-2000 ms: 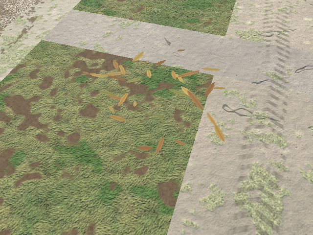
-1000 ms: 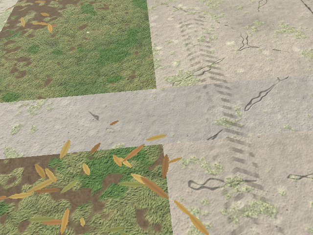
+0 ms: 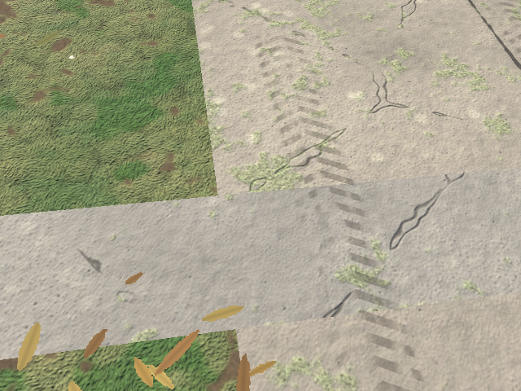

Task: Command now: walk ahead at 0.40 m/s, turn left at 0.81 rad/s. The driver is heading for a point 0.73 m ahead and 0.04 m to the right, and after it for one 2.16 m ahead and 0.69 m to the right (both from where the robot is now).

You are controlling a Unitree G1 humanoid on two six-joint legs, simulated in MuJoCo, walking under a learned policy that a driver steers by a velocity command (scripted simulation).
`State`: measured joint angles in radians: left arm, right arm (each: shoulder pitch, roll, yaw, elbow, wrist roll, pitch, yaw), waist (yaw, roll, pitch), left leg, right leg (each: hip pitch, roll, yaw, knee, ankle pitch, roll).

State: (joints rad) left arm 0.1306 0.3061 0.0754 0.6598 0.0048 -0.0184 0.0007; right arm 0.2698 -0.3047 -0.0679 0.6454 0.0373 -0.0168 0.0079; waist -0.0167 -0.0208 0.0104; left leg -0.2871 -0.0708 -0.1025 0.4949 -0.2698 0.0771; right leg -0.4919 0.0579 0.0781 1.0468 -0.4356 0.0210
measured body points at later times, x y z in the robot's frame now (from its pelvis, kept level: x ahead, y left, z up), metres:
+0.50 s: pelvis +0.27 -0.02 +0.00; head +0.28 -0.02 +0.45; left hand +0.30 +0.27 -0.10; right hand +0.43 -0.24 -0.12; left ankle +0.16 +0.09 -0.64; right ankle +0.26 -0.13 -0.74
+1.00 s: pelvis +0.65 +0.10 -0.01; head +0.70 +0.08 +0.44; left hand +0.80 +0.39 -0.10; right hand +0.74 -0.19 -0.12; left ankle +0.65 +0.24 -0.74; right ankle +0.67 -0.02 -0.66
